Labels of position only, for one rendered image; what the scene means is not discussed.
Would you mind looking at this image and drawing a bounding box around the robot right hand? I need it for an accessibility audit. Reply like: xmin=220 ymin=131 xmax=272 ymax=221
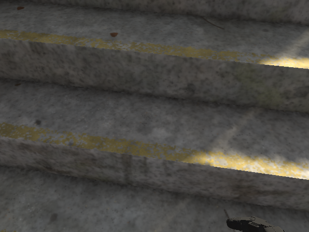
xmin=226 ymin=216 xmax=285 ymax=232

